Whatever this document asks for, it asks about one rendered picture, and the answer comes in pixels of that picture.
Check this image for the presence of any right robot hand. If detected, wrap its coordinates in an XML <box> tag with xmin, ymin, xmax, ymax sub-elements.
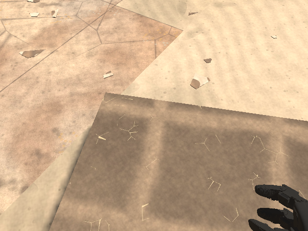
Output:
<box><xmin>248</xmin><ymin>184</ymin><xmax>308</xmax><ymax>231</ymax></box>

